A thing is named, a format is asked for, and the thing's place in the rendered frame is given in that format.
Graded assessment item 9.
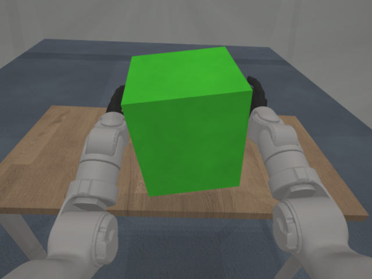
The table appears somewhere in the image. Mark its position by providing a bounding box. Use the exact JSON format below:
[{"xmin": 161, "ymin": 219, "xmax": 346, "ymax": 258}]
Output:
[{"xmin": 0, "ymin": 105, "xmax": 369, "ymax": 279}]

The robot right upper arm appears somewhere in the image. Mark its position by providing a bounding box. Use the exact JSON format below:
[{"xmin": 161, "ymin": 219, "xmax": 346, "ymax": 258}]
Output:
[{"xmin": 273, "ymin": 196, "xmax": 372, "ymax": 279}]

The left robot hand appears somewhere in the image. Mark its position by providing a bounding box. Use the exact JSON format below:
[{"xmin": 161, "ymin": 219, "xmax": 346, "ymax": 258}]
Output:
[{"xmin": 106, "ymin": 85, "xmax": 125, "ymax": 115}]

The left robot forearm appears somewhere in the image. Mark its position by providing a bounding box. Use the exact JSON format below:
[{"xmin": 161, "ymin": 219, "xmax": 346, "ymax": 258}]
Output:
[{"xmin": 48, "ymin": 112, "xmax": 128, "ymax": 248}]

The carton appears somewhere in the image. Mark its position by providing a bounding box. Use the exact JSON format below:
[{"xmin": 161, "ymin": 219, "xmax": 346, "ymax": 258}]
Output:
[{"xmin": 121, "ymin": 46, "xmax": 253, "ymax": 197}]

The robot left upper arm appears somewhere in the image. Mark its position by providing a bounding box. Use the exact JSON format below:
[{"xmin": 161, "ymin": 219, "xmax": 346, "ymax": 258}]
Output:
[{"xmin": 1, "ymin": 210, "xmax": 118, "ymax": 279}]

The right robot hand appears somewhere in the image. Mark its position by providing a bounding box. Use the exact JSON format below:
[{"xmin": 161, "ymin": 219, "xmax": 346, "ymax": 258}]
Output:
[{"xmin": 247, "ymin": 76, "xmax": 267, "ymax": 116}]

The right robot forearm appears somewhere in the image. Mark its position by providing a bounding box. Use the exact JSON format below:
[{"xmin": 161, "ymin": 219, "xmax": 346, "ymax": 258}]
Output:
[{"xmin": 247, "ymin": 106, "xmax": 349, "ymax": 239}]

